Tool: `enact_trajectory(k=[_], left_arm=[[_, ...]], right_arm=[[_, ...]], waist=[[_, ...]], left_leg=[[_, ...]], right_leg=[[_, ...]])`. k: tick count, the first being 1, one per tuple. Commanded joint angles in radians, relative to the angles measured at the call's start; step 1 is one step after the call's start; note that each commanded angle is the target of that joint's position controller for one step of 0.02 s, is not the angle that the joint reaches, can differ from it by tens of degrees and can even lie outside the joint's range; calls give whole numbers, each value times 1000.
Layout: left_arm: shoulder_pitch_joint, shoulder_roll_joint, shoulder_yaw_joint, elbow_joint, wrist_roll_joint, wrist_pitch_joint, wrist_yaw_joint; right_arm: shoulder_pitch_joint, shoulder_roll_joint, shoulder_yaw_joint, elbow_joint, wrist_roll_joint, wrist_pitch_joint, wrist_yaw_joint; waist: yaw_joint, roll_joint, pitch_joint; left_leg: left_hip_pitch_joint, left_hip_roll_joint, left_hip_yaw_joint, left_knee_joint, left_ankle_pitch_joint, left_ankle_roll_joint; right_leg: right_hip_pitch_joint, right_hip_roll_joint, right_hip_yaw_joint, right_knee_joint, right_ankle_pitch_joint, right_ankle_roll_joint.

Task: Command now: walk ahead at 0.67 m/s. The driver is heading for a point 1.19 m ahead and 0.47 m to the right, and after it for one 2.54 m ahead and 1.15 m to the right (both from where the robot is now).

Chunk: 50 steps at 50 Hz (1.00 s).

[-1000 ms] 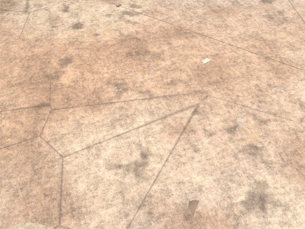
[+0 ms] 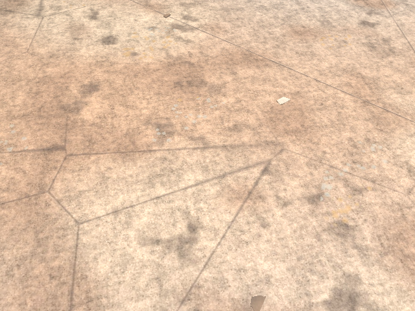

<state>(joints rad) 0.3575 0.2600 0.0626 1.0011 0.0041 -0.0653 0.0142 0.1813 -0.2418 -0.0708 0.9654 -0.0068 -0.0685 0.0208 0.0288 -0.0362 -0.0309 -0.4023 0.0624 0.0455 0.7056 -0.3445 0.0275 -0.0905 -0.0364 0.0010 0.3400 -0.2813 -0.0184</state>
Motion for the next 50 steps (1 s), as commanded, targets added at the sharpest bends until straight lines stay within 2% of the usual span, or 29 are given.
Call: enact_trajectory(k=[1, 2, 3, 4, 5, 6, 7, 9, 10, 11, 14, 16, 18, 21, 23, 24, 25, 26, 27, 28, 29, 30, 34, 38, 44, 47, 48, 49, 50], left_arm=[[-95, 162, 41, -58, 26, 0, -18], [-118, 160, 42, -66, 22, 1, -21], [-150, 120, 29, -77, 35, -3, -23], [-250, -6, -5, -136, 53, -13, -23], [-236, -50, -14, -190, 24, -25, -29], [-233, 5, -7, -201, 18, -29, -39], [-188, 68, 6, -172, 28, -34, -51], [-116, 64, 8, -118, 52, -18, -62], [-118, 73, 18, -117, -76, -30, -36], [-151, 69, 11, -113, -82, -28, -27], [-247, 17, 4, -162, -42, -20, -29], [-348, -7, -8, -216, -29, -14, -46], [-422, -15, -13, -261, -21, 0, -66], [-312, 46, 12, -272, -19, 18, -87], [-128, 116, 45, -240, -21, 23, -89], [11, 168, 70, -209, -20, 22, -77], [-4, 216, 78, -217, -23, 26, -47], [-59, 292, 81, -278, 18, 20, -40], [-79, 262, 81, -307, 26, 22, -41], [-153, 208, 71, -337, 3, 20, -36], [-222, 166, 58, -349, -21, 24, -29], [-259, 143, 49, -366, -28, 27, -24], [-239, 181, 65, -394, -13, 53, 0], [-216, 212, 77, -421, -31, 92, 32], [-198, 205, 79, -457, -26, 117, 38], [-219, 196, 77, -484, -33, 122, 32], [-209, 169, 68, -488, -42, 123, 29], [-106, 102, 49, -473, -34, 127, 26], [-120, 155, 64, -514, -41, 114, 16]], right_arm=[[42, -29, -7, -43, -30, 26, 28], [128, -46, -13, -19, -27, 26, 20], [307, -85, -28, 36, -28, 9, 7], [495, -189, -43, 68, -57, -10, -10], [399, -202, -26, 46, -62, -14, -14], [251, -203, -28, 10, -45, -11, -14], [196, -152, -17, -12, -32, -23, -8], [147, -84, 7, -15, -24, -42, -9], [150, -51, 15, 1, 21, -56, -13], [189, -31, 22, 21, 20, -63, -17], [193, -81, 14, 25, -16, -53, -45], [134, -97, 17, -4, -13, -43, -68], [178, -120, 13, 2, 3, -33, -94], [152, -165, -6, -25, 19, -10, -117], [88, -196, -21, -74, 21, 17, -120], [47, -195, -23, -106, 21, 22, -112], [91, -105, 2, -129, -13, 12, -85], [225, -32, 23, -168, -28, -8, -61], [204, -106, 13, -184, -2, -31, -40], [98, -139, 7, -225, 19, -36, -38], [53, -149, 0, -229, 8, -29, -49], [38, -165, -7, -236, -5, -13, -61], [16, -117, -3, -279, -24, 24, -74], [-54, -115, -2, -319, -8, 41, -81], [-136, -134, -11, -352, 8, 13, -61], [-67, -165, -31, -331, 17, -3, -45], [-39, -183, -40, -320, 15, -3, -45], [-59, -234, -49, -339, -3, 10, -50], [-68, -260, -52, -347, -45, 25, -47]], waist=[[-82, -85, 100], [-123, -37, 97], [-212, 85, 48], [-295, 365, -2], [-195, 382, 41], [-105, 230, 114], [-70, 103, 88], [-15, 67, 91], [-20, 142, 98], [-37, 118, 108], [-37, 97, 118], [-41, 118, 123], [-67, 123, 108], [-4, 152, 39], [85, 151, -51], [152, 99, -107], [82, -121, -129], [-28, -252, -269], [25, -125, -398], [17, -31, -254], [-26, 99, -130], [-47, 115, -87], [-67, 32, -65], [-42, -34, -103], [6, -129, -79], [-26, -149, -88], [-35, -97, -98], [24, 90, -160], [44, 361, -117]], left_leg=[[267, -76, 143, -171, 101, -11], [393, -90, 149, -187, 82, -6], [580, -62, 76, -224, 7, 5], [634, 201, -319, -382, -373, 34], [546, 328, -810, -627, -681, 100], [482, 370, -774, -619, -675, 136], [440, 317, -630, -587, -501, 131], [336, 195, -371, -593, -132, 110], [407, 201, -295, -565, 77, 128], [417, 190, -212, -543, 305, 115], [366, 154, -7, -518, 683, 75], [261, 100, 115, -521, 713, 40], [259, 112, 152, -487, 757, 29], [330, 144, 173, -314, 979, 13], [340, 152, 161, -63, 1103, 6], [264, 110, 151, 174, 939, -22], [50, -17, 139, 481, 116, -73], [-272, -210, -38, 851, -397, -123], [-326, -159, -223, 906, -304, -84], [-371, -125, -216, 836, -198, -57], [-355, -82, -205, 734, -117, -60], [-299, -60, -203, 640, -79, -63], [-161, -79, -172, 378, -19, -97], [-168, -113, -201, 217, 82, -127], [-86, -141, -226, -15, 100, -112], [77, -130, -218, -252, 147, -80], [194, -61, -230, -377, 246, -51], [352, 163, -398, -372, 304, 39], [315, 301, -621, -419, 370, 187]], right_leg=[[-306, -143, 114, -156, -358, -171], [-396, -127, 96, -68, -363, -166], [-498, -64, 37, 200, -260, -150], [-663, 45, -38, 701, -260, -107], [-865, 135, 123, 903, -199, -123], [-936, 23, 152, 976, -53, -135], [-862, -27, 118, 946, 45, -123], [-691, -80, 55, 854, 97, -64], [-731, -95, 102, 837, 106, -57], [-737, -87, 109, 813, 113, -50], [-699, -14, 76, 642, 217, -25], [-558, 1, -32, 426, 359, -15], [-478, 18, -94, 338, 406, -8], [-365, 67, -124, 307, 322, -47], [-200, 113, -124, 291, 232, -103], [-25, 117, -69, 174, 301, -144], [143, -23, 147, 167, 603, -202], [379, -269, 701, 156, 834, -466], [387, -294, 790, 17, 495, -491], [258, -241, 698, -29, 277, -423], [85, -181, 600, -63, 174, -349], [-43, -140, 542, -76, 165, -311], [-241, -20, 415, -44, 350, -258], [-216, 8, 468, -21, 157, -200], [-169, 22, 575, 23, 63, -160], [-156, 40, 634, 92, 120, -123], [-208, 92, 593, 175, -24, -87], [-325, 191, 440, 398, -298, -39], [-514, 261, 266, 604, -383, 8]])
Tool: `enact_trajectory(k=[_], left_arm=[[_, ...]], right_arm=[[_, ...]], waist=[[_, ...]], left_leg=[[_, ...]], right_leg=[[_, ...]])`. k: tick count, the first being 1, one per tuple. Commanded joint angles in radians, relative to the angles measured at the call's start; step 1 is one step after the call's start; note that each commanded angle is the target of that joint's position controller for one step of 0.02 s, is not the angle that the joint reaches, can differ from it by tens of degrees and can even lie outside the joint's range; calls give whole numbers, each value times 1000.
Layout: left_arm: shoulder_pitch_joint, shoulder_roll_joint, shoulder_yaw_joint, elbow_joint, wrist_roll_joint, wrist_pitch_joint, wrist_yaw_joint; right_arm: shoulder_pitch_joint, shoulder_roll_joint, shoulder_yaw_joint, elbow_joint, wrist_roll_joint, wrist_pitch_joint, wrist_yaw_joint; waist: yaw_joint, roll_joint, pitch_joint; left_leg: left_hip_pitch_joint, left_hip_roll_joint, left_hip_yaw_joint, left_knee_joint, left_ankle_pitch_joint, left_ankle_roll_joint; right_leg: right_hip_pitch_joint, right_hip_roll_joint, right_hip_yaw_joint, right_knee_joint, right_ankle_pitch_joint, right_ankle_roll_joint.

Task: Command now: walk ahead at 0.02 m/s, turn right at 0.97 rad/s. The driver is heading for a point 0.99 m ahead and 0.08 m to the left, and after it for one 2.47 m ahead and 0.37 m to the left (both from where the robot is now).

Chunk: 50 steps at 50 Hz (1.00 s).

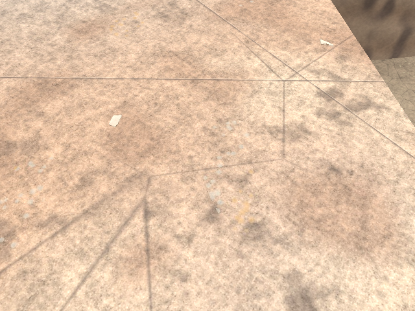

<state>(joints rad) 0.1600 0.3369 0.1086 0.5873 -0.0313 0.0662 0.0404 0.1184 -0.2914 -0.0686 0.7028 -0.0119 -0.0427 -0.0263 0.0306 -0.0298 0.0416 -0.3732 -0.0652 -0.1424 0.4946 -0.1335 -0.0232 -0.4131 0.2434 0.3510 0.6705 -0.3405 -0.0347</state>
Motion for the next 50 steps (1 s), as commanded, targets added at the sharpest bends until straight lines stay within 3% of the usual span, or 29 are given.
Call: enact_trajectory(k=[1, 2, 4, 5, 10, 12, 15, 18, 19, 20, 21, 22, 23, 25, 27, 28, 29, 30, 32, 35, 38, 39, 40, 41, 42, 43, 45, 46, 50], left_arm=[[77, 180, 42, -81, 8, -28, -18], [81, 197, 48, -54, 6, -24, -20], [112, 134, 28, -20, 15, -7, -14], [108, 104, 15, -23, 13, -6, -17], [15, 48, -18, -58, 14, -25, -12], [10, 29, -31, -57, 19, -28, -18], [20, 39, -32, -42, 17, -28, -28], [93, 26, -34, 3, 22, -30, -38], [104, 60, -30, -1, 29, -30, -36], [111, 142, -17, -15, 41, -22, -23], [75, 107, -28, -9, 68, -33, -33], [31, 64, -41, -21, 76, -52, -38], [1, 36, -49, -8, 72, -65, -37], [-40, 42, -50, 2, 50, -79, -36], [-46, 22, -57, 16, 48, -77, -35], [13, 29, -52, 37, 39, -72, -33], [91, 100, -26, 57, 21, -64, -33], [122, 126, -19, 67, 13, -64, -30], [125, 114, -22, 70, 12, -82, -25], [85, 108, -22, 63, 1, -109, -30], [33, 99, -25, 48, -9, -111, -41], [35, 87, -20, 68, 76, -107, -56], [-54, 4, -40, 31, 86, -112, -59], [-144, -38, -58, -51, 75, -123, -64], [-155, 1, -52, -57, 86, -123, -64], [-124, 21, -46, -36, 77, -125, -75], [-19, 49, -39, 14, 83, -122, -98], [-18, 51, -40, 24, 89, -114, -106], [-123, 30, -54, -8, 77, -95, -114]], right_arm=[[-39, -150, -47, -113, -40, -1, -3], [-66, -106, -34, -126, -26, 5, -9], [-69, -89, -19, -134, -2, 20, -20], [-56, -91, -13, -132, -3, 26, -23], [33, -133, -23, -106, -8, 43, -15], [21, -152, -29, -103, 1, 47, -8], [42, -162, -30, -84, 16, 51, 2], [74, -142, -19, -50, 44, 52, 3], [127, -114, -9, -32, 37, 44, 6], [138, -34, 19, -57, -17, 28, 21], [42, -58, 11, -93, -12, 22, 13], [13, -111, -3, -86, 2, 26, 6], [27, -110, -9, -69, 7, 33, 5], [77, -108, -16, -35, -1, 51, -4], [107, -71, -5, -23, 6, 52, 0], [114, -59, 4, -18, 8, 48, 6], [74, -80, 1, -30, 23, 41, 12], [19, -101, -5, -54, 40, 32, 16], [-32, -104, -3, -78, 55, 4, 22], [22, -81, 4, -55, 46, -44, 40], [153, -72, 4, 2, 39, -60, 45], [281, -75, 5, 45, -46, -24, 50], [443, -146, -14, 76, -60, -20, 42], [485, -278, -43, 65, -49, -18, 40], [417, -237, -38, 52, -41, -12, 38], [333, -193, -25, 30, -27, -13, 41], [254, -153, -8, 11, -18, -25, 43], [254, -139, -2, 15, -15, -34, 41], [336, -118, 0, 67, -2, -51, 50]], waist=[[30, 282, -155], [24, 205, -130], [13, 128, -92], [6, 119, -75], [-61, 188, -114], [-61, 211, -132], [-69, 244, -136], [-24, 214, -128], [-34, 149, -157], [-69, -137, -201], [-25, -231, -155], [-15, -160, -102], [-29, -147, -88], [-44, -134, -65], [-57, -111, -82], [-29, -111, -121], [25, -135, -94], [48, -156, -33], [49, -139, 45], [7, -111, 17], [-75, -58, -24], [-131, 5, -81], [-223, 203, -75], [-237, 345, -32], [-190, 172, 28], [-132, 106, 40], [-60, 121, -9], [-58, 134, 4], [-78, 117, 90]], left_leg=[[254, 447, -416, -214, 124, 268], [217, 382, -298, -189, 69, 239], [175, 297, -171, -168, 65, 208], [154, 281, -126, -175, 112, 213], [279, 282, -62, -158, 212, 258], [258, 291, -41, -154, 214, 260], [242, 314, -53, -142, 216, 265], [174, 285, -18, -67, 233, 204], [78, 251, 17, -15, 108, 125], [-92, 145, 136, 184, -236, 26], [-119, 115, 132, 225, -457, -13], [-93, 133, 108, 315, -434, -29], [-100, 130, 102, 346, -389, -39], [-88, 136, 95, 387, -322, -66], [-18, 130, 109, 352, -297, -76], [-13, 117, 144, 320, -281, -71], [-87, 89, 185, 345, -297, -55], [-174, 102, 166, 338, -314, -31], [-250, 128, 132, 271, -324, 19], [-93, 121, 148, 125, -275, 68], [211, 60, 229, -39, -97, 81], [444, 34, 239, -66, -179, 81], [612, 222, -10, -166, -370, 106], [630, 452, -454, -347, -688, 200], [546, 494, -532, -350, -739, 250], [502, 444, -432, -325, -668, 225], [411, 345, -269, -354, -548, 188], [360, 310, -209, -387, -491, 190], [324, 263, -69, -466, -285, 211]], right_leg=[[-239, -112, -106, 437, -234, 71], [-226, -138, -135, 497, -156, 87], [-229, -150, -183, 640, -72, 112], [-224, -158, -222, 655, -61, 119], [-183, -210, -279, 405, -88, 141], [-80, -229, -308, 265, -113, 129], [32, -226, -347, 79, -96, 102], [233, -203, -376, -301, 146, 32], [368, -274, -278, -326, 244, -5], [499, -504, -27, -287, 536, -86], [294, -602, 44, -327, 499, -234], [247, -551, 7, -357, 418, -239], [241, -504, -43, -355, 381, -205], [228, -460, -98, -329, 478, -173], [212, -428, -153, -299, 588, -168], [253, -419, -141, -336, 353, -174], [293, -437, -67, -399, -14, -196], [297, -478, 34, -461, -275, -211], [311, -530, 128, -521, -376, -218], [259, -502, 42, -516, -231, -198], [87, -429, -78, -421, -199, -165], [-40, -335, -183, -288, -273, -128], [-260, -229, -296, 42, -214, -82], [-539, -161, -341, 282, -213, -61], [-611, -239, -228, 401, -98, -67], [-605, -277, -230, 425, 7, -57], [-471, -316, -286, 414, 88, -17], [-441, -320, -310, 422, 131, 2], [-463, -329, -361, 299, 260, 30]])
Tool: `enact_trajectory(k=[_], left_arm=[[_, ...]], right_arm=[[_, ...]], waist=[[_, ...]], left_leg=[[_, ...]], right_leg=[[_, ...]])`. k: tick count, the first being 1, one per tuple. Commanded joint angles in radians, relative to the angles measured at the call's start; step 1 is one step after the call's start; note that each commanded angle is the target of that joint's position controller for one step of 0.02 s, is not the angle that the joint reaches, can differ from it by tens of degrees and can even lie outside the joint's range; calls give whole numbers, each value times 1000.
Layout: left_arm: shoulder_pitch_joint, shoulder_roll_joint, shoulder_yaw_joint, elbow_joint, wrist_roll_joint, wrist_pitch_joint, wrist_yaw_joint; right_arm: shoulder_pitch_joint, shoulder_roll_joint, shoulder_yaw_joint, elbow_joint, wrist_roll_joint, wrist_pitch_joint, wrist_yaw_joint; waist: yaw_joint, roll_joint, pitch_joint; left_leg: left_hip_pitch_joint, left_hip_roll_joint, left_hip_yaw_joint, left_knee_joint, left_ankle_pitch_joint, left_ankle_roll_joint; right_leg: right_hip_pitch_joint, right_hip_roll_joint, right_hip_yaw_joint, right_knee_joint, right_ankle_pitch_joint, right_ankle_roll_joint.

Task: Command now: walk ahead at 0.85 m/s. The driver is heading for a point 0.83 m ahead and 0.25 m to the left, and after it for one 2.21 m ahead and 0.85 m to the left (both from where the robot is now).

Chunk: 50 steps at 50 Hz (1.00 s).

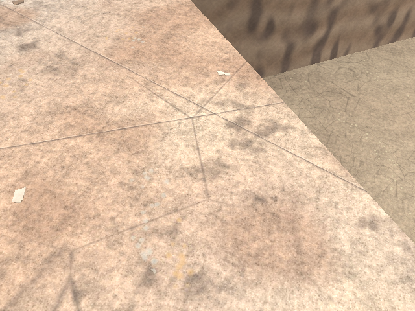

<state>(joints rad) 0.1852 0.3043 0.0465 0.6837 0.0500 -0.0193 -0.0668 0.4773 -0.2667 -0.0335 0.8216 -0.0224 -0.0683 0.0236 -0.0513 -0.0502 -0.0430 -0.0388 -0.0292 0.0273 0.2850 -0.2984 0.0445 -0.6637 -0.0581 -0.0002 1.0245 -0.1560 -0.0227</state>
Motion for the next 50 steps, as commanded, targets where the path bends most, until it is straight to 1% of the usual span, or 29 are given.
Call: enact_trajectory(k=[1, 6, 8, 9, 10, 11, 12, 13, 14, 15, 16, 19, 21, 24, 29, 31, 33, 34, 35, 36, 37, 38, 39, 40, 42, 43, 45, 47, 50], left_arm=[[-178, 54, 3, -113, -8, -11, -9], [-298, 39, -14, -152, -14, -15, -16], [-272, 46, -13, -146, -11, -15, -3], [-220, 57, -8, -133, -9, -14, 9], [-88, 85, 6, -99, -9, -16, 23], [147, 115, 24, -24, -11, -20, 39], [344, 191, 50, 31, 5, -24, 57], [354, 297, 72, 41, 26, -32, 62], [310, 241, 62, 39, 0, -36, 54], [221, 184, 52, 54, 4, -41, 56], [169, 132, 42, 54, 3, -51, 53], [127, 51, 16, 84, -10, -80, 56], [154, 51, 15, 116, -28, -104, 52], [181, 32, 9, 142, -26, -119, 44], [257, 56, -2, 188, -36, -129, 70], [268, 101, 2, 190, -33, -119, 94], [232, 163, 19, 172, -20, -86, 123], [182, 188, 29, 154, -10, -65, 129], [113, 202, 36, 131, 2, -48, 127], [78, 155, 32, 132, 2, -49, 100], [87, -17, -14, 55, 16, -76, 84], [90, 5, -26, -43, -20, -102, 77], [33, 67, -27, -40, -9, -125, 74], [17, 85, -22, -32, -9, -129, 69], [16, 70, -32, -30, 26, -91, 71], [16, 59, -37, -31, 33, -66, 68], [-79, 44, -47, -79, 31, -45, 58], [-191, 16, -62, -128, 10, -51, 49], [-225, -4, -71, -145, -14, -61, 52]], right_arm=[[-14, -140, -35, -44, 9, -27, 2], [35, -159, -35, 12, 9, -35, -7], [27, -182, -37, 34, 5, -31, -12], [32, -204, -40, 48, 2, -28, -17], [31, -230, -45, 60, -6, -21, -23], [-5, -243, -49, 58, -6, -10, -30], [-16, -191, -35, 31, -10, -10, -32], [49, -17, 3, -27, 19, -22, -8], [-44, -104, -14, -35, 17, -32, -9], [-129, -134, -26, -56, 28, -31, -9], [-143, -116, -14, -52, 23, -32, -4], [-100, -63, -3, -21, -3, 17, 24], [-166, -48, -2, -38, -2, 41, 34], [-308, -43, 3, -77, 11, 45, 41], [-489, -28, 24, -143, 9, 28, 67], [-460, -55, 20, -132, 8, 28, 66], [-288, -111, 2, -86, 11, 36, 54], [-107, -155, -19, -35, 12, 39, 45], [122, -205, -49, 32, 10, 41, 27], [147, -232, -75, 51, 22, 45, 2], [56, -295, -88, 41, 14, 57, -4], [3, -335, -101, 1, 2, 63, -6], [-32, -259, -94, -20, -2, 60, -13], [-73, -204, -82, -11, -2, 54, -16], [-115, -182, -70, -17, 7, 24, -24], [-124, -168, -61, -16, 12, 10, -25], [-124, -191, -65, -24, 18, -14, -20], [-98, -197, -71, -15, 20, -15, -21], [-14, -211, -86, 10, 34, 8, -12]], waist=[[0, 136, 182], [-18, 135, 217], [14, 148, 180], [44, 178, 128], [112, 203, 43], [227, 186, -72], [299, 94, -205], [188, -252, -313], [206, -157, -282], [156, -59, -85], [121, 32, -13], [30, -19, 67], [22, -6, 144], [42, 10, 208], [64, 36, 217], [37, -6, 148], [-67, -65, 31], [-158, -80, -53], [-260, -67, -123], [-243, 65, -78], [-85, 292, -22], [-58, 270, -190], [-53, 64, -75], [5, -33, 33], [80, -88, 110], [102, -85, 133], [88, -52, 166], [50, -16, 197], [-30, 64, 88]], left_leg=[[-12, 215, -201, -263, -56, 138], [68, 255, -98, -314, 273, 132], [126, 258, -37, -211, 654, 113], [150, 268, -19, -103, 951, 105], [155, 277, -3, 72, 1169, 95], [57, 253, 28, 335, 1172, 76], [-190, 196, 28, 690, 847, 74], [-552, 0, -35, 1046, -92, 48], [-648, -16, -176, 1138, -126, 83], [-720, 48, -149, 1138, -13, 90], [-678, 95, -133, 1073, 59, 87], [-564, 152, -136, 986, 86, 53], [-645, 166, -129, 966, 147, 37], [-704, 139, -64, 822, 306, 37], [-615, 75, 123, 483, 466, 85], [-526, -7, 190, 417, 454, 114], [-350, -79, 202, 405, 338, 138], [-169, -102, 181, 417, 269, 162], [54, -82, 88, 374, 173, 210], [166, -29, -16, 322, 92, 247], [300, 113, -328, 410, 322, 334], [438, 255, -772, 114, -42, 499], [315, 277, -846, -65, -237, 436], [142, 253, -774, -97, -216, 382], [-103, 162, -609, -98, -27, 342], [-208, 124, -544, -110, 6, 329], [-346, 56, -447, -144, 104, 314], [-379, 0, -363, -84, 486, 259], [-259, -54, -311, 59, 799, 140]], right_leg=[[-184, -23, -22, -119, 105, 16], [-45, -5, -86, -354, 138, -46], [70, 46, -123, -408, 47, -87], [169, 91, -144, -404, -11, -106], [317, 132, -146, -393, -72, -125], [588, 152, -137, -438, -77, -143], [899, -11, 55, -434, -305, -155], [1094, -295, 616, -629, -790, -221], [1018, -301, 860, -804, -835, -200], [876, -283, 657, -787, -673, -176], [730, -255, 513, -797, -498, -168], [490, -182, 266, -892, -350, -112], [461, -172, 151, -949, -234, -87], [455, -90, -80, -986, 38, -30], [594, -85, -257, -981, 616, 17], [734, -104, -283, -866, 1062, 40], [812, -140, -278, -610, 1365, 49], [773, -157, -261, -379, 1411, 40], [644, -164, -230, -57, 1283, 19], [433, -17, -226, 335, 453, 1], [6, 123, -127, 673, -361, 26], [-215, 122, 75, 728, -346, 34], [-243, 56, 116, 595, -242, 11], [-186, 14, 109, 472, -175, 11], [-58, -35, 105, 339, -188, 52], [-9, -59, 90, 268, -196, 72], [62, -75, 38, 68, -127, 100], [128, -43, -8, -151, 66, 103], [260, 79, -61, -386, 272, 59]])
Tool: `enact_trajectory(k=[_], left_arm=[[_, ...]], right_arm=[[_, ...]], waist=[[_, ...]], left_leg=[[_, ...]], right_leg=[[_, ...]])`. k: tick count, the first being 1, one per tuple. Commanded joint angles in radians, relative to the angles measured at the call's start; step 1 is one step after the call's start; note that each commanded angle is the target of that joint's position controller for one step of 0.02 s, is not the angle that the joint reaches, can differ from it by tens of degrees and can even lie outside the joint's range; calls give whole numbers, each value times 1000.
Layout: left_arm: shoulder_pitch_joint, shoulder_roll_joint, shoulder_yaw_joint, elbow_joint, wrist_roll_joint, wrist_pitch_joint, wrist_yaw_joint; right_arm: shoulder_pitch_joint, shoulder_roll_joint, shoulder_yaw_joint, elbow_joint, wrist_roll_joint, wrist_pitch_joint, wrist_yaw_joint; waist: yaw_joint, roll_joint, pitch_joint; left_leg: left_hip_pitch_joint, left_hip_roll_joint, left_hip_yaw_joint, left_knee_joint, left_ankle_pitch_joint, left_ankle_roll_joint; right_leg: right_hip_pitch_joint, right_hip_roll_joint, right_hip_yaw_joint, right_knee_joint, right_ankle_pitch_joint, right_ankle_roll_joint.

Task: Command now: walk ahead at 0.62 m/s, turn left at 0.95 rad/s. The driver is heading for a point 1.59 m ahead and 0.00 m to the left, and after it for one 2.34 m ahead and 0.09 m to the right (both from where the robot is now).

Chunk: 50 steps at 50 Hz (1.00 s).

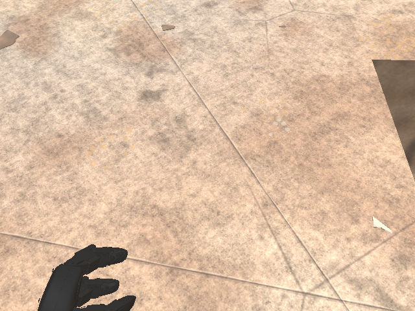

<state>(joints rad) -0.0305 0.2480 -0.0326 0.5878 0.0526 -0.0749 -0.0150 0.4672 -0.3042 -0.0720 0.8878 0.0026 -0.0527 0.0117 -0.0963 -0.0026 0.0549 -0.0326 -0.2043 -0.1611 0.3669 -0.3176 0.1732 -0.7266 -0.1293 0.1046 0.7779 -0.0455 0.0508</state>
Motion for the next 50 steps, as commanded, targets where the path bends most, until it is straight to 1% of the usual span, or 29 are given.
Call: enact_trajectory(k=[1, 2, 3, 4, 5, 6, 7, 8, 9, 10, 11, 12, 13, 15, 17, 22, 24, 25, 26, 27, 28, 29, 31, 35, 37, 38, 39, 40, 50], left_arm=[[-12, 61, 11, -54, -20, -7, 7], [-102, 94, 49, -112, -66, -53, 21], [-74, 148, 73, -115, -85, -65, 35], [39, 185, 95, -91, -81, -74, 47], [268, 213, 109, -39, -63, -73, 53], [421, 239, 104, -5, -42, -58, 54], [436, 248, 100, -18, 4, -41, 35], [338, 257, 120, -20, -21, -23, 28], [234, 170, 107, -45, -28, -6, 36], [167, 106, 85, -50, -29, 8, 41], [136, 99, 75, -43, -30, 10, 39], [131, 112, 81, -18, -32, 6, 34], [135, 121, 88, 11, -31, -2, 29], [140, 155, 106, 53, -35, -6, 20], [124, 180, 116, 71, -44, 4, 19], [119, 201, 120, 99, -74, 28, 12], [142, 159, 102, 114, -75, 35, 10], [193, 115, 84, 133, -59, 35, 7], [275, 73, 68, 130, -22, 34, 0], [242, 103, 74, 120, -35, 44, 12], [220, 154, 89, 122, -49, 56, 22], [224, 158, 96, 132, -50, 67, 27], [262, 143, 97, 158, -37, 83, 34], [272, 71, 73, 170, -43, 71, 23], [255, 123, 74, 151, -22, 70, 21], [227, 188, 94, 173, -38, 72, 23], [205, 129, 82, 160, -39, 69, 20], [203, 106, 75, 165, -32, 66, 21], [230, 81, 69, 197, -42, 57, 33]], right_arm=[[11, -173, -49, -53, 8, 0, -1], [37, -65, -25, -72, 73, 2, -26], [-6, -106, -25, -80, 63, 3, -33], [-88, -160, -41, -111, 51, 8, -40], [-154, -141, -36, -153, 30, 13, -44], [-93, 21, 8, -190, -22, 25, -47], [147, -16, 13, -199, -1, 22, -35], [168, -100, 3, -197, 27, 34, -29], [38, -122, -3, -218, 44, 48, -32], [-60, -129, -9, -231, 38, 64, -40], [-99, -119, -12, -250, 27, 76, -43], [-123, -93, -5, -269, 21, 78, -39], [-131, -53, 7, -283, 19, 74, -37], [-162, -4, 25, -301, 10, 57, -38], [-177, -14, 31, -299, 4, 50, -33], [-272, -75, 18, -330, 0, 72, -12], [-278, -80, 10, -333, -13, 71, -9], [-283, -103, 7, -350, -22, 72, -14], [-313, -164, 4, -384, -39, 78, -25], [-313, -117, 16, -369, -51, 75, -22], [-351, -97, 19, -366, -49, 64, -17], [-391, -78, 24, -359, -44, 55, -13], [-436, -81, 24, -353, -33, 47, -8], [-415, -23, 38, -323, -19, 53, -7], [-347, -4, 42, -291, -22, 45, -4], [-309, -4, 37, -297, -25, 44, -1], [-347, -32, 32, -284, -30, 45, -5], [-364, -36, 24, -286, -25, 45, -8], [-311, -1, 12, -227, -20, 44, -25]], waist=[[3, 44, -37], [-5, -12, -61], [47, 20, -91], [133, 76, -145], [238, 127, -306], [220, -56, -471], [122, -317, -656], [102, -322, -639], [110, -207, -489], [107, -74, -339], [84, -37, -231], [70, -29, -164], [59, -42, -137], [60, -67, -155], [60, -86, -216], [71, -108, -197], [64, -95, -169], [73, -32, -164], [137, 195, -198], [92, 257, -198], [95, 216, -142], [109, 193, -124], [128, 155, -121], [141, 124, -157], [105, 50, -142], [49, -91, -97], [91, -68, -72], [94, -60, -63], [106, 0, -87]], left_leg=[[-230, 118, -139, 21, 835, -15], [-247, 120, -265, 69, 606, -57], [-197, 138, -283, 111, 609, -75], [-184, 118, -261, 251, 635, -111], [-239, 82, -211, 509, 534, -162], [-429, 9, -101, 834, -356, -203], [-548, 7, -115, 1111, -489, -238], [-619, 113, -95, 1247, -351, -266], [-693, 165, -14, 1229, -248, -276], [-693, 192, 48, 1200, -178, -284], [-656, 208, 57, 1166, -167, -281], [-615, 229, 54, 1072, -181, -266], [-577, 243, 60, 945, -188, -250], [-491, 240, 98, 729, -167, -240], [-390, 243, 103, 573, -28, -226], [-234, 226, 115, 313, 138, -176], [-106, 206, 136, 151, 203, -130], [-39, 282, 44, 66, 289, -95], [26, 496, -175, 51, 501, -7], [-125, 549, -255, -38, 320, 105], [-192, 493, -229, -55, 200, 90], [-229, 450, -176, -49, 177, 53], [-284, 409, -103, -19, 260, 19], [-253, 348, -49, 60, 281, -12], [-280, 285, -24, 100, 79, -89], [-263, 234, 41, 86, 36, -119], [-225, 227, 54, 117, 53, -138], [-222, 225, 60, 133, 80, -136], [-211, 233, 61, 149, 214, -138]], right_leg=[[367, 179, -161, -187, 170, -24], [474, 234, -61, -337, 155, -8], [520, 232, -60, -379, 178, -7], [628, 206, -58, -419, 259, -17], [882, 100, -4, -341, 359, -57], [1153, -186, 221, -141, 801, -122], [1285, -408, 596, -170, 997, -287], [1212, -404, 676, -245, 574, -368], [1069, -301, 533, -321, 271, -345], [880, -222, 390, -362, 211, -302], [713, -176, 300, -388, 292, -296], [600, -143, 222, -415, 351, -288], [535, -115, 151, -436, 395, -279], [486, -102, 66, -461, 551, -298], [480, -115, 23, -459, 584, -314], [428, -115, 2, -443, 177, -262], [362, -66, -18, -385, -44, -194], [314, -13, -55, -320, -183, -121], [235, 93, -157, -120, -460, -35], [252, 96, -112, -33, -541, -6], [276, 79, -90, 23, -504, 5], [290, 76, -89, 33, -466, 13], [366, 73, -90, 25, -410, 28], [513, 94, -120, -274, -166, 10], [565, 20, -39, -337, 10, -28], [462, 29, -48, -317, -152, -67], [402, 46, -51, -346, -252, -77], [393, 49, -53, -351, -267, -69], [450, 68, -76, -309, -163, -59]])
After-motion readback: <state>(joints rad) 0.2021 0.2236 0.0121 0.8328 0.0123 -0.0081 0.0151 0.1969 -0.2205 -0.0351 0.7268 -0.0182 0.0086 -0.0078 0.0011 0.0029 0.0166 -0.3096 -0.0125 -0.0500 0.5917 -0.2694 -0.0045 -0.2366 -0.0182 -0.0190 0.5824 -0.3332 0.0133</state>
